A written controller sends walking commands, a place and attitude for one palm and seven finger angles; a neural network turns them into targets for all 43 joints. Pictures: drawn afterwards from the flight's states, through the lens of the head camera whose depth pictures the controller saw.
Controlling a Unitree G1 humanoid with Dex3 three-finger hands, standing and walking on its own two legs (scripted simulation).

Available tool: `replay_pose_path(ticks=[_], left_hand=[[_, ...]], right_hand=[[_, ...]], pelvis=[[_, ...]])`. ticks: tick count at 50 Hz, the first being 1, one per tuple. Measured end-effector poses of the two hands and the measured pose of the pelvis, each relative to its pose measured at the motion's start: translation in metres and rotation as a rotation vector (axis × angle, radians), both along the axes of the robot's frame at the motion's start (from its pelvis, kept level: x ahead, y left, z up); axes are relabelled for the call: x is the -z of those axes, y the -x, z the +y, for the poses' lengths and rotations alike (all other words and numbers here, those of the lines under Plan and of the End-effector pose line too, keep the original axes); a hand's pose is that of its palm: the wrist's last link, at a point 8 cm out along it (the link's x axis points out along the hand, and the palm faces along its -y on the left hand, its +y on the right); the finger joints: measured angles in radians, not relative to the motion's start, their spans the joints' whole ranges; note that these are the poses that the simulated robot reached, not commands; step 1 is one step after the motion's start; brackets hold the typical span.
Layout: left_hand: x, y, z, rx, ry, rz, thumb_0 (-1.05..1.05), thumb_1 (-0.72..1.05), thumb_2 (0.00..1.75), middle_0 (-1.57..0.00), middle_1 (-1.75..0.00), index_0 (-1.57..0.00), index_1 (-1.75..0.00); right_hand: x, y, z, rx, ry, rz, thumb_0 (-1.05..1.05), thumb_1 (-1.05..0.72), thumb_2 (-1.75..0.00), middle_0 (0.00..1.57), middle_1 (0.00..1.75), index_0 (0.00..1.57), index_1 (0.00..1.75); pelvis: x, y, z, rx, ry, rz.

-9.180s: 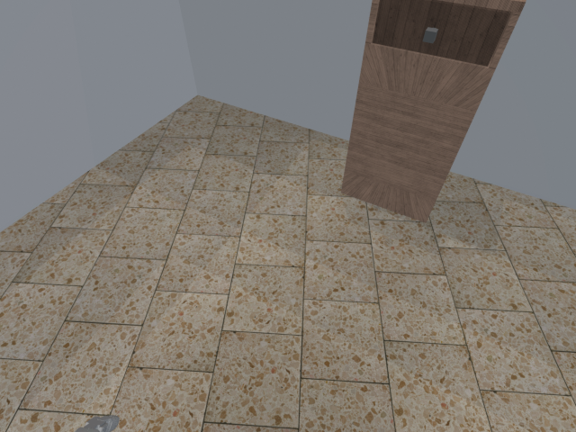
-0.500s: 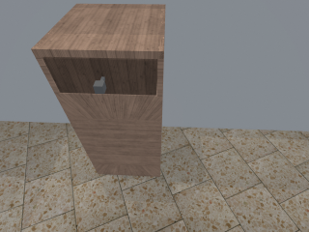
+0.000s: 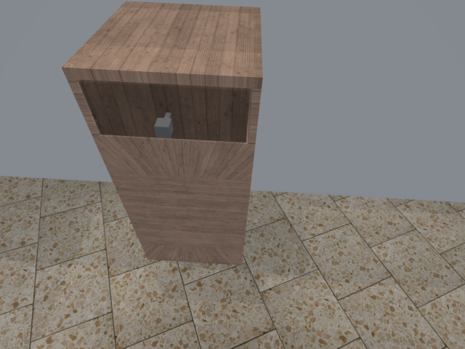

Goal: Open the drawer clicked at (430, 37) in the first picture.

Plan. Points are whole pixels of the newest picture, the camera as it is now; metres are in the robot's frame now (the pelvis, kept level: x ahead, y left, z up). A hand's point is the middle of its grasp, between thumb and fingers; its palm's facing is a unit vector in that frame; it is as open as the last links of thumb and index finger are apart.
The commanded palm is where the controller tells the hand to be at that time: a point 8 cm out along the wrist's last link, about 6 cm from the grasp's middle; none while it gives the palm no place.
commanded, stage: shuffle to correct the standing spot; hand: left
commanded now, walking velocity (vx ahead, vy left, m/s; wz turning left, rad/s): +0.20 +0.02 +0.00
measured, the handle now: (165, 123) +0.58 +0.20 +0.06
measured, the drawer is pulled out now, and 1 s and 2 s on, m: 0.00 0.00 0.00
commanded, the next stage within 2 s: come to a stop and stand still in 0.12 s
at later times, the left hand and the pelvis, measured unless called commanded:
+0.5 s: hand out of the picture +0.04 +0.18 -0.18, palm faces +0.04 -0.98 -0.17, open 7.3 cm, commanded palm none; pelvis +0.06 +0.02 +0.00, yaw -1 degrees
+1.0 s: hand out of the picture +0.06 +0.16 -0.17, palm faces +0.01 -0.98 -0.21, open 7.2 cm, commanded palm none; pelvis +0.01 -0.02 +0.00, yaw -1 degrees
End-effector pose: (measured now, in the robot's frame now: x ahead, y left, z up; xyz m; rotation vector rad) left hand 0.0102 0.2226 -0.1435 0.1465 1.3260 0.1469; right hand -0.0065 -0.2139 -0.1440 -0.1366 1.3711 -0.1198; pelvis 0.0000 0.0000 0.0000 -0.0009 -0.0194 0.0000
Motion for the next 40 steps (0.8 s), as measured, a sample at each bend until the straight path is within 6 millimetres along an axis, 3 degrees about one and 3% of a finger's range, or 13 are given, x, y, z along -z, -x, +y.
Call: replay_pose_path(ticks=[9, 17, 23, 32, 40], left_hand=[[0.008, 0.016, -0.007, -0.031, 0.042, 0.07, 0.0, 0.91, 0.9, -0.2, -0.3, -0.2, -0.3], [0.017, 0.016, -0.001, -0.068, 0.062, 0.159, 0.0, 0.91, 0.9, -0.2, -0.3, -0.2, -0.3], [0.009, -0.014, 0.006, -0.053, 0.036, 0.15, 0.0, 0.91, 0.9, -0.2, -0.3, -0.2, -0.3], [-0.004, -0.071, 0.018, 0.011, -0.045, 0.002, 0.0, 0.91, 0.9, -0.2, -0.3, -0.2, -0.3], [-0.011, -0.083, 0.001, 0.053, -0.048, -0.092, 0.0, 0.91, 0.9, -0.2, -0.29, -0.2, -0.3]], right_hand=[[0.0, -0.02, -0.008, -0.009, 0.025, 0.003, 0.01, -0.91, -0.9, 0.2, 0.3, 0.2, 0.3], [-0.003, -0.059, 0.002, -0.018, 0.054, -0.015, 0.01, -0.91, -0.9, 0.2, 0.3, 0.2, 0.3], [-0.005, -0.077, 0.009, 0.007, 0.069, -0.019, 0.01, -0.93, -0.9, 0.2, 0.3, 0.2, 0.3], [0.001, -0.074, -0.005, 0.034, 0.053, -0.036, 0.01, -0.93, -0.9, 0.2, 0.3, 0.2, 0.3], [0.003, -0.058, -0.021, 0.038, 0.026, -0.055, 0.01, -0.92, -0.9, 0.2, 0.3, 0.2, 0.3]], pelvis=[[0.004, -0.021, 0.003, 0.0, 0.003, 0.011], [0.008, -0.054, 0.014, 0.003, 0.007, 0.02], [0.002, -0.064, 0.02, 0.015, 0.005, 0.021], [0.001, -0.049, 0.009, 0.031, -0.012, 0.032], [0.001, -0.031, -0.008, 0.023, -0.016, 0.014]])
